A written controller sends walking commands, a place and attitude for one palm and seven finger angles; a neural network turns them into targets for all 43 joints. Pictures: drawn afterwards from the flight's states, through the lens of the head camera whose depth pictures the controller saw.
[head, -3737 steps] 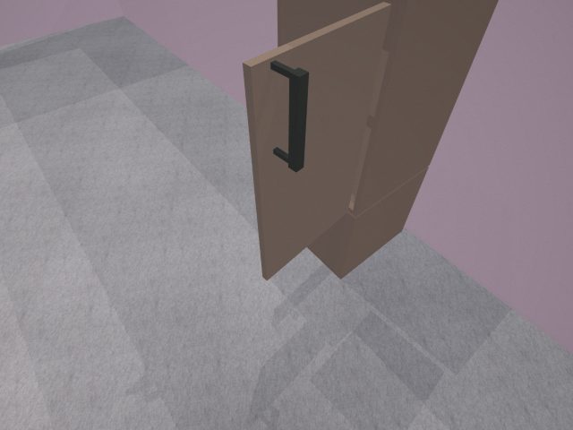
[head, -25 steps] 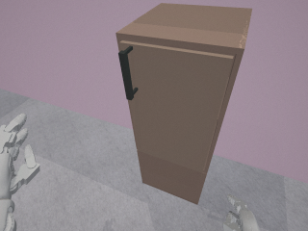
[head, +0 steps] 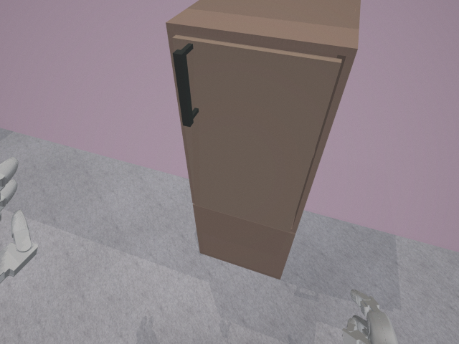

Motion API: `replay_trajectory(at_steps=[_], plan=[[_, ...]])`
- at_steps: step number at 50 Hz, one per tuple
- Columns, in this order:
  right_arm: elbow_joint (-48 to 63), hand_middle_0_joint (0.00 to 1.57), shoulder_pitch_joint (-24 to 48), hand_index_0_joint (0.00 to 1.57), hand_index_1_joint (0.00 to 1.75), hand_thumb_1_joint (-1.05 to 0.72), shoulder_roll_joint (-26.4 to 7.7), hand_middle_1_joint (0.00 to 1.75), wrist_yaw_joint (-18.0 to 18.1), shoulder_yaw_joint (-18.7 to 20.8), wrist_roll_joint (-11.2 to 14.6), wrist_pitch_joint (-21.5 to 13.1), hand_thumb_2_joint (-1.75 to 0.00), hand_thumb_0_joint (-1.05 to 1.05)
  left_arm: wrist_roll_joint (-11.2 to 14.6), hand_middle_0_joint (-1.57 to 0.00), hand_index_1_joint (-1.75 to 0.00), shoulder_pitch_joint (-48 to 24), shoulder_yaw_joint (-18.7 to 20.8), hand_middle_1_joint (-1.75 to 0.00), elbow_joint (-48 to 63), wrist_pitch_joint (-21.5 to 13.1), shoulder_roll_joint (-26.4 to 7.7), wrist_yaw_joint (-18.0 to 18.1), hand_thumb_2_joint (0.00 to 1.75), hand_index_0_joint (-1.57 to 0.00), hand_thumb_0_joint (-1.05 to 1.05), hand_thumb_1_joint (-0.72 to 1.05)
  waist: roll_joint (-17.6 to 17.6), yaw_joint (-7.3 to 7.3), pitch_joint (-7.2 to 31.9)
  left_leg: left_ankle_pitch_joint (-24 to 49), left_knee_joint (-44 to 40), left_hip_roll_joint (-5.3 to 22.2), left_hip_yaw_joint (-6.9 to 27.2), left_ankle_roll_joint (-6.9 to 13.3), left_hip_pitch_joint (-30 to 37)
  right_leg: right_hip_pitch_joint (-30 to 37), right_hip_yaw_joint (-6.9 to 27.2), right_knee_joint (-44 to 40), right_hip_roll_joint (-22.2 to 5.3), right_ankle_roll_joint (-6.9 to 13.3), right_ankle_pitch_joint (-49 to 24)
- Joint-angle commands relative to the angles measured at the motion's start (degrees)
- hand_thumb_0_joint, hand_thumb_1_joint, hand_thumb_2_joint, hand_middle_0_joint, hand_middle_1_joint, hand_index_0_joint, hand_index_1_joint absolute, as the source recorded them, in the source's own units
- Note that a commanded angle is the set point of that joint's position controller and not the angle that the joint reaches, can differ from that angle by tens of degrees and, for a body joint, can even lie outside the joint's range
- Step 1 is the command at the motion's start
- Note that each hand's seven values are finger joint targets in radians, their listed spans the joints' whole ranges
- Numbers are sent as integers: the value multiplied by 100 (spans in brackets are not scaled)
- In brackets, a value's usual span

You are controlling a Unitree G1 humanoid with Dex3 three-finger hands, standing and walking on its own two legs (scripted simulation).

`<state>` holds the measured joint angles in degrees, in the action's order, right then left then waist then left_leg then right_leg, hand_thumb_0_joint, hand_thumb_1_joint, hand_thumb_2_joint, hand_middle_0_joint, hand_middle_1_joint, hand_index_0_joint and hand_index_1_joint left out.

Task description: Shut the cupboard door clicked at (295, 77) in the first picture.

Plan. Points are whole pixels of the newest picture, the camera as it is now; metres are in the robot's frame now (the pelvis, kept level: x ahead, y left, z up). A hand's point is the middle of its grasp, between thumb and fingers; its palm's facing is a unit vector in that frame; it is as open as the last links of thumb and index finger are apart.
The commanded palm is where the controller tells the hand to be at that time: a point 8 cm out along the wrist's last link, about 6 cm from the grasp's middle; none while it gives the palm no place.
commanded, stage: step back with the hand held close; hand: left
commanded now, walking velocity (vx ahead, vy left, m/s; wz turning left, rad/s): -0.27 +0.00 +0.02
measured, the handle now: (188, 87) +0.61 +0.14 +0.16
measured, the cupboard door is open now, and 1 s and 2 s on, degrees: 0 0 0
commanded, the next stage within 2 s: stop stepping back and stand still in 0.66 s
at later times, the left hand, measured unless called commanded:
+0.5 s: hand out of the picture +0.11 +0.29 +0.18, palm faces +0.50 -0.76 -0.43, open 7.4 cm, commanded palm +0.04 +0.32 +0.18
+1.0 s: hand out of the picture +0.00 +0.31 +0.18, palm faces +0.48 -0.76 -0.44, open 7.4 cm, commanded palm -0.04 +0.34 +0.18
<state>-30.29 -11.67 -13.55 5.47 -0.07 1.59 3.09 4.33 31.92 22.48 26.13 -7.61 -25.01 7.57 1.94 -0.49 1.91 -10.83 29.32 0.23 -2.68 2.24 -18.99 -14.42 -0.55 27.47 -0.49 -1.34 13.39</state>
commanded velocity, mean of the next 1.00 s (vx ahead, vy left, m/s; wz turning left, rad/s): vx -0.22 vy -0.02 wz -0.04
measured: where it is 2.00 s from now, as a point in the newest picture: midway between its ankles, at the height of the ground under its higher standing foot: outside the picture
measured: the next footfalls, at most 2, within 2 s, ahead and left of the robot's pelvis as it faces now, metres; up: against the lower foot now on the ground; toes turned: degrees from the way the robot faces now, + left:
right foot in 0.60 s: -0.11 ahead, -0.13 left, +0.00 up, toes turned +6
left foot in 1.06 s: -0.05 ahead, +0.13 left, +0.00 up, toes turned -1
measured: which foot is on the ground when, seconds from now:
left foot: down 0.00-0.94, up 0.96-1.00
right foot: down 0.00-0.40, up 0.42-0.58, down 0.60-1.00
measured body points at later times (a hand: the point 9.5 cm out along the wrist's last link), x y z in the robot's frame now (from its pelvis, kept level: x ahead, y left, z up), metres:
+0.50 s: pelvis -0.08 +0.01 -0.01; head -0.08 +0.03 +0.44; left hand +0.08 +0.33 +0.20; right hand +0.09 -0.22 -0.09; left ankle +0.05 +0.10 -0.74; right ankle -0.06 -0.13 -0.72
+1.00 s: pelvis -0.16 +0.03 -0.01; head -0.18 +0.07 +0.44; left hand -0.03 +0.35 +0.20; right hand +0.00 -0.20 -0.08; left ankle -0.04 +0.11 -0.70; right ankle -0.15 -0.13 -0.73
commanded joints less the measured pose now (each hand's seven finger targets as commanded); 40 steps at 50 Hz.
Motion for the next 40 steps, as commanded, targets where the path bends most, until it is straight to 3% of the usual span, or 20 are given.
replay_trajectory(at_steps=[1, 3, 7, 8, 12, 13, 14, 16, 18, 20, 22, 26, 28, 30, 32, 33, 35, 37, 38, 40], plan=[[879, 20, 520, 20, 30, -90, -775, 30, 68, 274, -32, -445, -90, 0, -101, -20, -30, -317, 836, -30, 1162, -545, -970, 202, 90, -20, 0, 90, 552, 7, 189, -1690, -1292, 734, 1042, 213, -1151, 793, 217, 45, -22, 88, 147], [872, 20, 523, 20, 30, -90, -854, 30, 83, 310, -54, -543, -90, 0, -184, -20, -30, -454, 952, -30, 1197, -629, -1057, 209, 90, -20, 0, 90, 843, -7, 99, -2517, -1581, 875, 1227, 317, -1798, 1159, 174, 401, 145, 52, 269], [812, 20, 359, 20, 30, -90, -777, 30, 44, 315, -58, -716, -90, 0, -244, -20, -30, -473, 892, -30, 1188, -766, -879, 205, 90, -20, 0, 90, 688, 8, 182, -2835, -1305, 834, 1207, 375, -2275, 1366, 358, 641, 142, 104, 260], [774, 20, 351, 20, 30, -90, -803, 30, 43, 348, -76, -749, -90, 0, -236, -20, -30, -430, 1064, -30, 1182, -792, -1087, 206, 90, -20, 0, 90, 399, 2, 213, -2790, -1071, 736, 1123, 318, -2045, 1048, 533, 359, 74, 157, 555], [537, 20, 202, 20, 30, -90, -630, 30, -41, 304, -152, -834, -90, 0, -188, -20, -30, -650, 742, -30, 1341, -823, -902, 281, 90, -20, 0, 90, -500, 109, 79, -1575, 501, 167, 629, -73, -458, -1052, 1510, -1026, -819, 610, 1602], [442, 20, 198, 20, 30, -90, -664, 30, -33, 322, -198, -840, -90, 0, -192, -20, -30, -762, 852, -30, 1364, -831, -1084, 326, 90, -20, 0, 90, -561, 124, 111, -1303, 788, 104, 519, -146, -8, -1490, 1582, -1203, -941, 678, 1648], [403, 20, 164, 20, 30, -90, -564, 30, -47, 269, -169, -842, -90, 0, -197, -20, -30, -848, 620, -30, 1346, -844, -865, 346, 90, -20, 0, 90, -636, 169, 158, -1138, 826, 131, 594, -145, 87, -1494, 1364, -1077, -1019, 691, 1506], [401, 20, 215, 20, 30, -90, -614, 30, -17, 281, -150, -859, -90, 0, -202, -20, -30, -924, 715, -30, 1341, -866, -1005, 401, 90, -20, 0, 90, -468, 175, 145, -1180, 537, 190, 686, -89, 140, -1604, 1081, -917, -772, 526, 1493], [435, 20, 330, 20, 30, -90, -720, 30, 38, 294, -147, -897, -90, 0, -200, -20, -30, -890, 896, -30, 1354, -920, -1178, 417, 90, -20, 0, 90, 125, 157, -14, -1908, -400, 503, 1128, -3, -309, -1386, 677, -557, -277, 309, 1903], [501, 20, 433, 20, 30, -90, -804, 30, 67, 284, -127, -1007, -90, 0, -254, -20, -30, -805, 947, -30, 1468, -1028, -1005, 388, 90, -20, 0, 90, 1198, 78, 194, -3284, -1923, 1309, 2085, 355, -1918, 431, 156, 1274, 444, 74, 1020], [450, 20, 398, 20, 30, -90, -742, 30, 36, 378, -197, -1072, -90, 0, -213, -20, -30, -726, 1124, -30, 1547, -1116, -1089, 287, 90, -20, 0, 90, 1215, 15, 516, -2978, -2019, 1632, 2200, 473, -1972, 806, 165, 2023, 561, 68, 753], [404, 20, 447, 20, 30, -90, -648, 30, -112, 348, -181, -1163, -90, 0, -52, -20, -30, 47, 1076, -30, 1354, -1137, -957, 156, 90, -20, 0, 90, 1034, -8, 463, -2297, -1687, 1388, 1553, 246, -1373, 522, 46, 946, 525, 196, 1178], [287, 20, 398, 20, 30, -90, -638, 30, -153, 339, -206, -1154, -90, 0, -21, -20, -30, 55, 1113, -30, 1312, -1150, -1087, 130, 90, -20, 0, 90, 800, 48, 381, -1926, -1323, 1187, 1221, 38, -939, 208, 373, 26, 263, 304, 1063], [178, 20, 364, 20, 30, -90, -540, 30, -162, 279, -231, -1148, -90, 0, 7, -20, -30, -528, 980, -30, 1497, -1255, -1139, 144, 90, -20, 0, 90, 230, 92, 474, -905, -510, 783, 645, -261, 147, -736, 1098, -759, -322, 511, 665], [139, 20, 341, 20, 30, -90, -511, 30, -121, 337, -119, -1182, -90, 0, -30, -20, -30, -851, 634, -30, 1550, -1201, -1021, 163, 90, -20, 0, 90, -459, 169, 785, -409, 333, 378, 227, -385, 1288, -1580, 1057, -946, -507, 489, 684], [119, 20, 403, 20, 30, -90, -509, 30, -82, 342, -158, -1178, -90, 0, -42, -20, -30, -753, 918, -30, 1606, -1130, -1354, 227, 90, -20, 0, 90, -553, 139, 859, -331, 627, 296, 165, -378, 1534, -1831, 1150, -1076, -648, 504, 491], [170, 20, 461, 20, 30, -90, -416, 30, -36, 253, -194, -1090, -90, 0, -72, -20, -30, -690, 841, -30, 1580, -1023, -1271, 244, 90, -20, 0, 90, -417, 181, 746, 346, 579, 298, 238, -332, 1320, -1628, 953, -778, -635, 421, -466], [229, 20, 519, 20, 30, -90, -504, 30, -7, 276, -159, -1034, -90, 0, -42, -20, -30, -790, 906, -30, 1619, -1030, -1332, 224, 90, -20, 0, 90, 73, 197, 543, 480, 160, 430, 465, -282, 1190, -1600, 646, -616, -234, 260, -105], [264, 20, 594, 20, 30, -90, -545, 30, 19, 297, -146, -1055, -90, 0, -17, -20, -30, -754, 1077, -30, 1590, -1057, -1489, 215, 90, -20, 0, 90, 212, 169, 356, -62, -269, 577, 684, -246, 972, -1523, 476, -571, -29, 208, 587], [329, 20, 482, 20, 30, -90, -640, 30, 7, 322, -159, -1078, -90, 0, 13, -20, -30, -433, 1045, -30, 1250, -1096, -1215, 177, 90, -20, 0, 90, 936, 168, 19, -2297, -1137, 765, 1122, -309, 269, -1270, 192, -340, 361, 370, 2387]])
